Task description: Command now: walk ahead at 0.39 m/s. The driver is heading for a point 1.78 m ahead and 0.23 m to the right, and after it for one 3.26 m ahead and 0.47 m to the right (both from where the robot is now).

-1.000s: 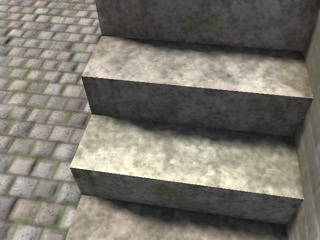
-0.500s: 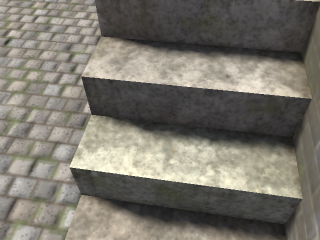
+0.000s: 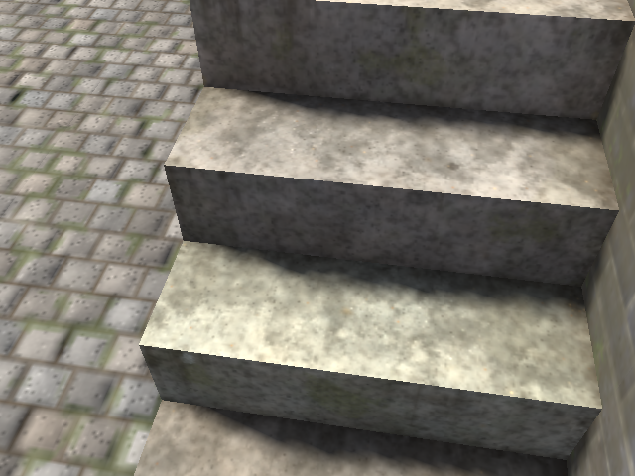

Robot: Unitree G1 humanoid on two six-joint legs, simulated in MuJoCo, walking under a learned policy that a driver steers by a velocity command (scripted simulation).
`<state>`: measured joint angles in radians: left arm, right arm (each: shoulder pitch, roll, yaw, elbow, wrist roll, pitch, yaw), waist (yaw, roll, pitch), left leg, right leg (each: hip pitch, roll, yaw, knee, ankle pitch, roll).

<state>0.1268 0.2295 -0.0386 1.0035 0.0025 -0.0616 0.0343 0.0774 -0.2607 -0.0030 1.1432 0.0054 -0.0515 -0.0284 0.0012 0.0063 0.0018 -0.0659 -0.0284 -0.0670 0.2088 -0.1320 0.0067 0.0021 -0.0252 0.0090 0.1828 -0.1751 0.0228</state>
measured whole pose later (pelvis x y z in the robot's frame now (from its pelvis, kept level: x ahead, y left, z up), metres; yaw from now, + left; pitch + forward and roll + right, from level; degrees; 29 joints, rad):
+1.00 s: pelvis +0.01 -0.01 +0.00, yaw +0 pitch +0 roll +0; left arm 0.05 0.25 -0.05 0.98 0.00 -0.07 0.03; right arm 0.02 -0.29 0.01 1.10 0.01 -0.07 -0.03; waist 0.00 0.01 0.00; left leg -0.05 0.00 -0.07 0.18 -0.12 -0.02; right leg 0.02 0.00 0.01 0.13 -0.15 0.01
